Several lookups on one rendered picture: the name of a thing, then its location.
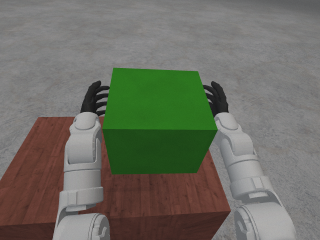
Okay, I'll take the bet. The carton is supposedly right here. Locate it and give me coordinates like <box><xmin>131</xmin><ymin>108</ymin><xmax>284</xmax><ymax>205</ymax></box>
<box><xmin>102</xmin><ymin>67</ymin><xmax>218</xmax><ymax>175</ymax></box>

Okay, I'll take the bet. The left robot upper arm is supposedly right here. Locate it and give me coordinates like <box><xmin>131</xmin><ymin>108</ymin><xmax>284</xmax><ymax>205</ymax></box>
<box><xmin>53</xmin><ymin>213</ymin><xmax>111</xmax><ymax>240</ymax></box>

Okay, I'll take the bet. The right robot upper arm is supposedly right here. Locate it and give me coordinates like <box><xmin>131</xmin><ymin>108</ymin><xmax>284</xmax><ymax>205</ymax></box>
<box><xmin>234</xmin><ymin>201</ymin><xmax>297</xmax><ymax>240</ymax></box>

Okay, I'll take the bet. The robot right hand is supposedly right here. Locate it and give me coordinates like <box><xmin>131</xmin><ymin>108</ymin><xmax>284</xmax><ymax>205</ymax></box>
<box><xmin>203</xmin><ymin>81</ymin><xmax>229</xmax><ymax>118</ymax></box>

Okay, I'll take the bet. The right robot forearm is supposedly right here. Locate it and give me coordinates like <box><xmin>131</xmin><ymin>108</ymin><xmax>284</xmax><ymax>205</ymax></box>
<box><xmin>213</xmin><ymin>112</ymin><xmax>297</xmax><ymax>239</ymax></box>

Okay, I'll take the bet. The robot left hand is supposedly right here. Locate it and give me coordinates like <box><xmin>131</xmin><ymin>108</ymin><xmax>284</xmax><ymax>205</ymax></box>
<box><xmin>80</xmin><ymin>80</ymin><xmax>110</xmax><ymax>116</ymax></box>

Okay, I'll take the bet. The pedestal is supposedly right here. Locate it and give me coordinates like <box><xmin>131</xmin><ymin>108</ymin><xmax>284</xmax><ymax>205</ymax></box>
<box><xmin>0</xmin><ymin>116</ymin><xmax>231</xmax><ymax>240</ymax></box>

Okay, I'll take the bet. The left robot forearm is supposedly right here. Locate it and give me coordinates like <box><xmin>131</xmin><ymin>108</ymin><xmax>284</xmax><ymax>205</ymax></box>
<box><xmin>52</xmin><ymin>112</ymin><xmax>104</xmax><ymax>240</ymax></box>

